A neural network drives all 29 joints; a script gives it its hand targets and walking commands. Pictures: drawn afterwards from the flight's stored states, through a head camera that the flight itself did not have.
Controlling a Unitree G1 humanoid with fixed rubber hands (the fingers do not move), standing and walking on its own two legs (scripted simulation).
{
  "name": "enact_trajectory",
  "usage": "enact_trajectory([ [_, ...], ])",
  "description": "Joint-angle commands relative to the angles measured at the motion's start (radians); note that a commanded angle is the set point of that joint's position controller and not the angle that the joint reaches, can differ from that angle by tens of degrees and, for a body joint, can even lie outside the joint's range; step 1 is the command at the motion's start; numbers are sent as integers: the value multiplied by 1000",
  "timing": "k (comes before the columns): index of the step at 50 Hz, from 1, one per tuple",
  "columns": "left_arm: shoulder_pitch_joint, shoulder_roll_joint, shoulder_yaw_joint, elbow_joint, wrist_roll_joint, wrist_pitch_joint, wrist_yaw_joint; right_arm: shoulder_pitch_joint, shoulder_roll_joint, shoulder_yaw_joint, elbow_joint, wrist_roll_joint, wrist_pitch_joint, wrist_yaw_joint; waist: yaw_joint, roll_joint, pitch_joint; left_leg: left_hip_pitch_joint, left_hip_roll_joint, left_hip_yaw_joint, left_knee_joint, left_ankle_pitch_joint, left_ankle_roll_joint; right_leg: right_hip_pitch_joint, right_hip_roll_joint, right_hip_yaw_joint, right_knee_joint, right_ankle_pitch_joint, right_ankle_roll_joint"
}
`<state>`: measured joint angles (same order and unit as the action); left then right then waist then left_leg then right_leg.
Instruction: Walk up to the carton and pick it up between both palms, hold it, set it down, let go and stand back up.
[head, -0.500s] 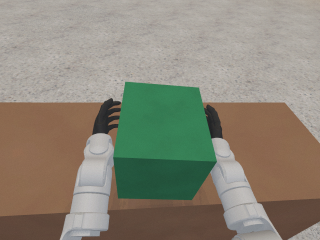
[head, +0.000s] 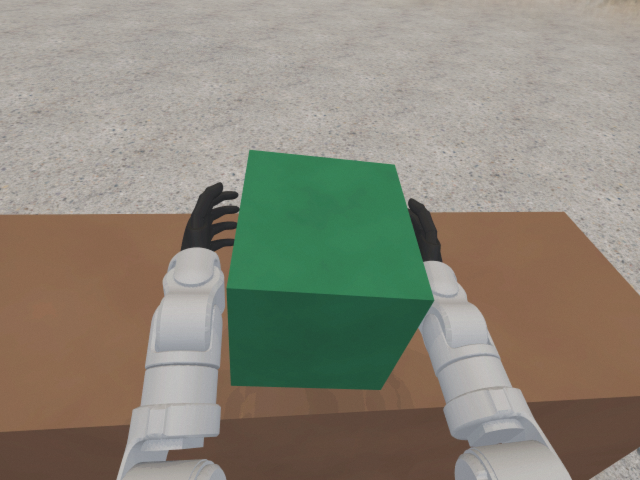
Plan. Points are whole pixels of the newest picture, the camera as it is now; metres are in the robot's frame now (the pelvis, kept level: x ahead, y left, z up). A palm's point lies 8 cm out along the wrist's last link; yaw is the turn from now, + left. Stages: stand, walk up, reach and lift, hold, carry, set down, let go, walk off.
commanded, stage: reach and lift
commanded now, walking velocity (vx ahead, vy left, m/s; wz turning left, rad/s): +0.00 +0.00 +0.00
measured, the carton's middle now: (315, 271) +0.35 -0.02 +0.13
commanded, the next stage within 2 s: hold in 0.62 s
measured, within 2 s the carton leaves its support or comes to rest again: neither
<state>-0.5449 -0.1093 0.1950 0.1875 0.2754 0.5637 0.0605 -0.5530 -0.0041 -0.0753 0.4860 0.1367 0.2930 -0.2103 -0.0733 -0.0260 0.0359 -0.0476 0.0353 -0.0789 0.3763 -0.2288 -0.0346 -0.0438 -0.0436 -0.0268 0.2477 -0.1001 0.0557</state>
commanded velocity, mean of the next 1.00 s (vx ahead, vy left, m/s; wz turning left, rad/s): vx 0.00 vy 0.00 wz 0.00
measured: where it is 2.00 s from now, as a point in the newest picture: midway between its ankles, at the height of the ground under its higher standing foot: outside the picture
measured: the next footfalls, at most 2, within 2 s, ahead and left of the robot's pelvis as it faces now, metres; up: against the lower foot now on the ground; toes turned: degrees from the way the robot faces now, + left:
none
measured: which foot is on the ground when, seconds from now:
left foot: down 0.00-1.00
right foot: down 0.00-1.00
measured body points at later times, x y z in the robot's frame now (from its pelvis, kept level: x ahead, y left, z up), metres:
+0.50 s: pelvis +0.00 +0.00 +0.00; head -0.03 +0.02 +0.45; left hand +0.38 +0.12 +0.17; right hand +0.37 -0.15 +0.15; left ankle -0.01 +0.14 -0.75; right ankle +0.03 -0.16 -0.75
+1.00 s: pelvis +0.00 +0.00 +0.00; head -0.04 +0.02 +0.45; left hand +0.37 +0.13 +0.19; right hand +0.37 -0.14 +0.17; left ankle -0.01 +0.14 -0.75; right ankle +0.03 -0.16 -0.75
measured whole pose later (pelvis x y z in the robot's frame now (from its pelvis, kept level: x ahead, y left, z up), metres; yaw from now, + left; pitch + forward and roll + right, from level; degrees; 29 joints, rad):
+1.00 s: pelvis +0.00 +0.00 +0.00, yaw +1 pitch -8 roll -2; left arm -0.58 -0.10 0.22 0.09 0.29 0.69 0.04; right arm -0.61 -0.02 -0.05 0.45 0.19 0.37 -0.24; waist -0.07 -0.03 0.05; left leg -0.01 0.04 -0.09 0.39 -0.24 -0.04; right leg 0.00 -0.04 -0.03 0.24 -0.10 0.05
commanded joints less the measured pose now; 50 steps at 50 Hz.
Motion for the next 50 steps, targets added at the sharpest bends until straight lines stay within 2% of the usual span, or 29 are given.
enact_trajectory([
  [1, -582, -601, -471, -44, -109, -27, -167, -876, 610, 460, -361, 65, -93, 94, -3, 16, -417, 0, -96, 81, -58, 247, -12, 236, 108, -55, 23, 188, -7],
  [3, -600, -596, -473, -53, -109, -24, -169, -880, 607, 450, -340, 67, -92, 94, -7, 23, -421, 3, -96, 85, -54, 255, -14, 239, 109, -54, 25, 189, -10],
  [5, -598, -601, -485, -62, -117, -22, -169, -892, 611, 461, -367, 77, -95, 94, -8, 35, -442, 15, -97, 84, -46, 277, -19, 243, 109, -56, 27, 208, -12],
  [8, -600, -596, -479, -58, -115, -21, -171, -898, 610, 468, -380, 82, -94, 90, -8, 22, -445, 18, -98, 83, -42, 295, -18, 254, 112, -58, 30, 232, -7],
  [13, -606, -610, -505, -69, -123, -12, -164, -906, 602, 470, -380, 95, -87, 88, -17, 47, -443, 34, -94, 75, -34, 320, -28, 235, 116, -63, 27, 214, -13],
  [15, -615, -611, -503, -67, -126, -10, -165, -920, 603, 470, -389, 93, -84, 87, -15, 37, -443, 32, -92, 75, -38, 303, -25, 234, 118, -65, 25, 196, -12],
  [17, -621, -596, -491, -70, -115, -4, -162, -906, 599, 462, -351, 97, -74, 89, -8, 50, -419, 29, -91, 76, -38, 304, -27, 231, 117, -62, 23, 192, -14],
  [19, -626, -601, -501, -82, -128, 2, -165, -914, 595, 460, -365, 98, -74, 89, -16, 43, -429, 34, -91, 76, -39, 309, -27, 241, 119, -62, 25, 201, -13],
  [21, -617, -594, -483, -64, -113, 6, -168, -932, 601, 464, -366, 98, -70, 88, -6, 41, -431, 29, -93, 80, -42, 300, -22, 250, 116, -60, 22, 198, -11],
  [24, -618, -610, -508, -91, -129, 8, -161, -940, 599, 479, -393, 117, -72, 85, -11, 56, -462, 58, -91, 74, -19, 364, -31, 243, 125, -62, 27, 233, -16],
  [26, -615, -599, -499, -98, -119, 17, -164, -927, 589, 470, -380, 116, -64, 81, -18, 54, -439, 52, -91, 74, -21, 362, -33, 246, 126, -65, 26, 234, -14],
  [31, -624, -587, -478, -96, -115, 34, -174, -923, 595, 469, -369, 115, -48, 75, -11, 44, -412, 35, -96, 81, -37, 323, -25, 257, 121, -58, 23, 215, -12],
  [32, -610, -588, -478, -104, -111, 40, -175, -931, 593, 478, -388, 124, -49, 75, -4, 41, -413, 33, -96, 81, -36, 329, -23, 266, 122, -58, 26, 227, -10],
  [36, -611, -585, -498, -161, -120, 50, -174, -930, 596, 504, -426, 145, -39, 64, -12, 40, -451, 63, -97, 83, -17, 389, -30, 284, 128, -60, 31, 284, -7],
  [41, -640, -571, -484, -152, -119, 67, -182, -934, 596, 489, -417, 135, -21, 59, -10, 35, -416, 31, -98, 87, -37, 313, -19, 270, 122, -56, 26, 223, -7],
  [45, -645, -587, -498, -162, -125, 75, -182, -941, 597, 486, -422, 141, -17, 62, -15, 57, -431, 45, -98, 86, -34, 333, -28, 267, 127, -61, 28, 220, -13],
  [50, -644, -582, -473, -126, -116, 95, -188, -962, 590, 473, -411, 134, -6, 61, -11, 42, -404, 24, -95, 86, -51, 286, -17, 262, 126, -60, 20, 174, -14],
])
